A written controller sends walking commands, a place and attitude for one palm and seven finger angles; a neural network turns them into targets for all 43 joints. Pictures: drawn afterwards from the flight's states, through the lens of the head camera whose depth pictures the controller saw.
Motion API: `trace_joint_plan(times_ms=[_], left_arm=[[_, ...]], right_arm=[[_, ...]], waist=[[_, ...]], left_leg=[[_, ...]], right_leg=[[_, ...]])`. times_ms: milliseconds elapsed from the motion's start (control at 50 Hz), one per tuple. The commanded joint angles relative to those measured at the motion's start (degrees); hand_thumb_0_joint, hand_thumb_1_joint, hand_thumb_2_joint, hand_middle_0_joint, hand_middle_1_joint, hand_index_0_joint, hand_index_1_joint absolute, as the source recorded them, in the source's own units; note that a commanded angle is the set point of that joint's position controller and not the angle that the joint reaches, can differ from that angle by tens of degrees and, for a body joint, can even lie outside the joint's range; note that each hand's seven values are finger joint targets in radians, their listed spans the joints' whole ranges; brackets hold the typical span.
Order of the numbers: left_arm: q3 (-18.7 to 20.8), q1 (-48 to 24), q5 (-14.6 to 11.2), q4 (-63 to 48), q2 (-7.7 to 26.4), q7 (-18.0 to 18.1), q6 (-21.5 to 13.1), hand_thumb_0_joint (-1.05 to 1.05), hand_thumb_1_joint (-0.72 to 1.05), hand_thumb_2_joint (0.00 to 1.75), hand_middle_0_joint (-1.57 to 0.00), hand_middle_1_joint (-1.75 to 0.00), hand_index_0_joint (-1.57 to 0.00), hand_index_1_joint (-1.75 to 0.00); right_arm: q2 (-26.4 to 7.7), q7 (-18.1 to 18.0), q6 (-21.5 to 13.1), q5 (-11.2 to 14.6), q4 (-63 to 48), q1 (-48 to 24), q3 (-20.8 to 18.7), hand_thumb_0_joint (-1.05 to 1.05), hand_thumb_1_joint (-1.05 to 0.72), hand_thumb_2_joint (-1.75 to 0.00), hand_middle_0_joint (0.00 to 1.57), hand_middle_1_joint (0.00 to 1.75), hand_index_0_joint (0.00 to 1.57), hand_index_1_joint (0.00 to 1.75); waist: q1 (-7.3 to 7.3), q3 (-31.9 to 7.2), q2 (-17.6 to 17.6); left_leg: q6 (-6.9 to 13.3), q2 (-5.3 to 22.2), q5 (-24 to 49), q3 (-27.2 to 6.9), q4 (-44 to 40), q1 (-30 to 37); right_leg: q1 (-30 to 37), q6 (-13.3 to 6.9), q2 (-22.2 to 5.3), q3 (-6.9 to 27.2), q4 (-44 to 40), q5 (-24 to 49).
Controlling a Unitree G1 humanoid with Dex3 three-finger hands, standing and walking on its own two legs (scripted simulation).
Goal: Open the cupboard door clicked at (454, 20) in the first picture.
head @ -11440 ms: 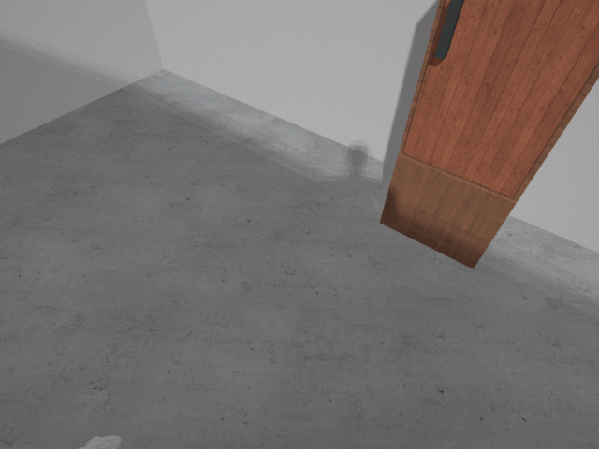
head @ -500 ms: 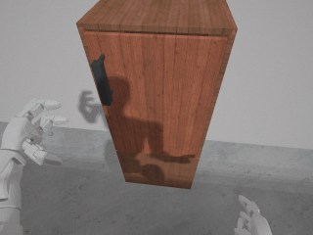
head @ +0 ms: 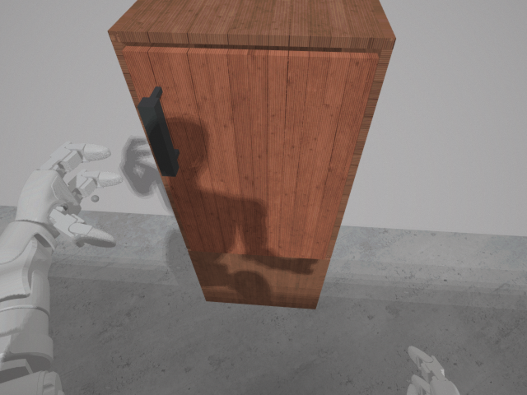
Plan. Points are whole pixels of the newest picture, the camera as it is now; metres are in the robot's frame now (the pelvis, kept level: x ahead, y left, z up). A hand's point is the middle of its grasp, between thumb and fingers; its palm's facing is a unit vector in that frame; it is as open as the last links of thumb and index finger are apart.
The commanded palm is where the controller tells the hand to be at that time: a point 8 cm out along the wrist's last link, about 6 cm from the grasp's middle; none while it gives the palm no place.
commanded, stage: move the hooked fingers beside the handle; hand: left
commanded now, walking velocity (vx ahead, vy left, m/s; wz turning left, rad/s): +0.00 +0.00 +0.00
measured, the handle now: (164, 132) +0.52 +0.21 +0.12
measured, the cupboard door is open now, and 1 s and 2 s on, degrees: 0 0 0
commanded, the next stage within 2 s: slide the fingers in behind the handle in 1.90 s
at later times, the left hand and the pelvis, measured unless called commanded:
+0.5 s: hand (114, 171) +0.40 +0.26 +0.13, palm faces -0.01 -1.00 -0.02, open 13.9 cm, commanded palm +0.39 +0.31 +0.13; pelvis +0.00 +0.00 +0.00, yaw +0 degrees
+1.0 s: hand (130, 143) +0.48 +0.26 +0.13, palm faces -0.03 -1.00 -0.01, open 13.9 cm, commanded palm +0.46 +0.31 +0.12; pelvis -0.01 +0.00 -0.01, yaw -1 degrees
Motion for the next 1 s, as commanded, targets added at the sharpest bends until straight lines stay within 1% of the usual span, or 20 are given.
trace_joint_plan(times_ms=[0,60,100,160,220,260,340,380,440,480,560,580,620,660,720,760,800,860,920,980], left_arm=[[5.12,-20.03,-1.38,-10.80,17.43,0.80,-4.17,0.00,-0.50,0.30,-0.30,-1.20,-0.30,-1.20],[3.02,-26.03,-0.57,-9.51,17.01,0.95,-4.94,0.00,-0.50,0.30,-0.30,-1.20,-0.30,-1.20],[2.36,-27.94,-0.14,-8.73,16.62,1.08,-5.68,0.00,-0.50,0.30,-0.30,-1.20,-0.30,-1.20],[4.62,-27.62,-0.10,-6.72,19.27,1.01,-6.32,0.00,-0.50,0.30,-0.30,-1.20,-0.30,-1.20],[3.26,-29.74,0.21,-2.05,18.16,0.70,-6.27,0.00,-0.50,0.30,-0.30,-1.20,-0.30,-1.20],[5.09,-29.43,0.37,0.26,20.56,0.43,-6.38,0.00,-0.50,0.30,-0.30,-1.20,-0.30,-1.20],[4.84,-33.10,1.15,2.84,22.01,0.05,-7.79,0.00,-0.50,0.30,-0.30,-1.20,-0.30,-1.20],[2.71,-37.33,1.35,3.71,20.65,-0.29,-8.63,0.00,-0.50,0.30,-0.30,-1.20,-0.30,-1.20],[1.24,-42.01,1.63,8.06,20.30,-0.32,-9.49,0.00,-0.50,0.30,-0.30,-1.20,-0.30,-1.20],[3.80,-42.29,2.21,11.09,23.70,-0.11,-9.87,0.00,-0.50,0.30,-0.30,-1.20,-0.30,-1.20],[3.86,-46.89,3.37,14.18,25.85,-0.15,-11.49,0.00,-0.50,0.30,-0.30,-1.20,-0.30,-1.20],[4.64,-48.10,3.75,15.81,27.31,-0.14,-11.81,0.00,-0.50,0.30,-0.30,-1.20,-0.30,-1.20],[3.20,-49.78,3.99,16.94,26.05,-0.53,-12.56,0.00,-0.50,0.30,-0.30,-1.20,-0.30,-1.20],[5.71,-49.84,3.89,18.92,29.54,-0.89,-12.94,0.00,-0.50,0.30,-0.30,-1.20,-0.30,-1.20],[4.49,-50.23,4.63,20.74,28.57,-1.34,-13.14,0.00,-0.50,0.30,-0.30,-1.20,-0.30,-1.20],[4.45,-51.70,4.67,23.10,29.48,-1.70,-12.78,0.00,-0.50,0.30,-0.30,-1.20,-0.30,-1.20],[4.48,-53.34,5.34,23.86,30.56,-1.72,-12.66,0.00,-0.50,0.30,-0.30,-1.20,-0.30,-1.20],[5.27,-57.56,5.88,23.33,32.79,-1.47,-13.28,0.00,-0.50,0.30,-0.30,-1.20,-0.30,-1.20],[6.22,-58.88,6.56,25.66,34.76,-1.47,-13.37,0.00,-0.50,0.30,-0.30,-1.20,-0.30,-1.20],[4.74,-61.25,7.33,25.96,34.01,-1.53,-13.62,0.00,-0.50,0.30,-0.30,-1.20,-0.30,-1.20]], right_arm=[[-7.94,-0.47,-2.25,0.20,-7.52,-1.62,-3.66,0.00,-0.90,-0.90,0.20,0.30,0.20,0.30],[-8.01,-0.64,-1.69,0.23,-7.01,-1.18,-3.53,0.00,-0.90,-0.90,0.20,0.30,0.20,0.30],[-8.04,-0.79,-1.55,0.19,-6.57,-0.26,-3.77,0.00,-0.90,-0.90,0.20,0.30,0.20,0.30],[-8.28,-0.72,-0.95,-0.04,-6.39,0.41,-3.82,0.00,-0.90,-0.90,0.20,0.30,0.20,0.30],[-8.44,-0.51,-0.23,0.08,-5.91,0.80,-3.72,0.00,-0.90,-0.90,0.20,0.30,0.20,0.30],[-8.74,-0.31,0.36,0.00,-6.03,1.29,-3.82,0.00,-0.90,-0.90,0.20,0.30,0.20,0.30],[-9.21,0.02,1.40,-0.06,-6.28,2.42,-4.00,0.00,-0.90,-0.90,0.20,0.30,0.20,0.30],[-9.06,-0.02,1.72,0.09,-5.81,2.79,-4.00,0.00,-0.90,-0.90,0.20,0.30,0.20,0.30],[-9.59,-0.21,2.33,0.01,-4.80,4.15,-3.93,0.00,-0.90,-0.90,0.20,0.30,0.20,0.30],[-9.89,-0.18,2.87,-0.08,-4.30,5.02,-4.08,0.00,-0.90,-0.90,0.20,0.30,0.20,0.30],[-10.11,0.04,3.97,-0.38,-3.83,6.17,-4.01,0.00,-0.90,-0.90,0.20,0.30,0.20,0.30],[-10.36,0.00,4.36,-0.43,-3.45,6.89,-4.02,0.00,-0.90,-0.90,0.20,0.30,0.20,0.30],[-10.24,0.17,4.75,-0.50,-3.42,7.42,-4.00,0.00,-0.90,-0.90,0.20,0.30,0.20,0.30],[-10.73,0.28,5.61,-0.54,-3.50,8.23,-4.11,0.00,-0.90,-0.90,0.20,0.30,0.20,0.30],[-10.72,0.54,6.54,-0.62,-3.49,9.23,-4.21,0.00,-0.90,-0.90,0.20,0.30,0.20,0.30],[-11.12,0.62,7.44,-0.54,-3.28,10.06,-4.17,0.00,-0.90,-0.90,0.20,0.30,0.20,0.30],[-11.34,0.65,8.04,-0.61,-3.13,10.80,-4.27,0.00,-0.90,-0.90,0.20,0.30,0.20,0.30],[-11.48,0.65,8.90,-0.87,-2.82,12.19,-4.39,0.00,-0.90,-0.90,0.20,0.30,0.20,0.30],[-11.78,0.61,9.82,-1.04,-2.29,13.53,-4.39,0.00,-0.90,-0.90,0.20,0.30,0.20,0.30],[-11.61,0.72,10.60,-1.29,-2.10,14.54,-4.38,0.00,-0.90,-0.90,0.20,0.30,0.20,0.30]], waist=[[0.03,-14.82,1.17],[-1.14,-13.66,2.40],[-1.48,-15.91,3.03],[-0.84,-18.41,1.81],[-1.64,-15.37,1.55],[-1.03,-16.03,0.60],[-1.62,-17.56,0.35],[-2.77,-17.37,2.72],[-4.00,-16.18,0.72],[-3.58,-18.17,1.11],[-4.15,-19.82,2.30],[-4.56,-19.99,0.81],[-4.89,-20.21,2.35],[-4.59,-21.74,1.18],[-5.04,-21.97,2.61],[-5.92,-20.45,0.63],[-6.30,-20.44,2.05],[-7.09,-23.11,3.70],[-7.72,-23.99,2.75],[-8.37,-25.03,5.91]], left_leg=[[0.65,-1.19,20.37,-2.91,-4.02,-0.97],[0.69,-1.35,17.92,-3.10,-4.24,-1.22],[0.76,-1.38,18.92,-2.97,-3.73,-0.05],[0.85,-1.45,20.92,-2.95,-3.18,-0.61],[0.79,-1.49,18.68,-2.71,-3.24,-2.75],[0.99,-1.58,19.30,-2.59,-2.85,-3.54],[1.07,-1.56,18.84,-2.59,-2.02,-4.60],[1.02,-1.66,17.50,-2.44,-1.64,-4.40],[1.03,-1.41,15.93,-3.00,-1.37,-5.29],[1.06,-1.56,15.44,-2.98,-0.88,-6.30],[1.20,-1.64,15.02,-2.78,0.09,-8.14],[1.25,-1.61,15.08,-2.98,0.27,-9.07],[1.19,-1.62,15.35,-2.99,0.49,-9.13],[1.30,-1.54,15.97,-2.87,1.15,-10.27],[1.29,-1.55,15.94,-2.80,1.44,-10.44],[1.42,-1.34,15.67,-3.07,1.63,-11.85],[1.45,-1.36,14.17,-2.98,1.86,-12.48],[1.48,-1.28,15.20,-3.21,2.72,-11.74],[1.52,-1.12,15.92,-3.48,3.35,-12.73],[1.27,-0.96,17.74,-3.95,3.83,-11.03]], right_leg=[[11.52,-1.46,2.03,2.41,-1.00,15.89],[9.98,-1.56,2.01,2.58,-1.33,13.64],[10.01,-1.54,2.00,2.77,-1.15,14.42],[12.31,-1.55,1.92,2.98,-0.40,17.13],[10.23,-1.50,1.86,2.90,-0.48,15.93],[11.28,-1.51,1.76,3.10,0.07,17.05],[10.94,-1.54,1.86,3.41,0.91,16.82],[8.87,-1.46,1.84,3.56,0.71,15.63],[6.49,-1.54,2.08,3.27,0.83,13.76],[7.17,-1.41,1.95,3.72,1.20,13.53],[7.58,-1.27,1.75,4.34,1.99,14.08],[7.79,-1.17,1.81,4.26,2.32,14.41],[6.83,-1.21,1.87,4.28,2.47,14.56],[8.24,-1.12,2.00,4.71,3.11,15.72],[6.44,-1.11,2.11,4.48,3.23,15.43],[5.34,-0.98,2.35,4.29,3.40,15.36],[4.08,-0.87,2.25,4.53,3.21,13.75],[3.74,-0.91,2.47,4.73,3.62,14.24],[3.40,-0.78,2.58,4.73,3.89,15.07],[1.55,-1.01,2.82,4.37,4.20,15.19]])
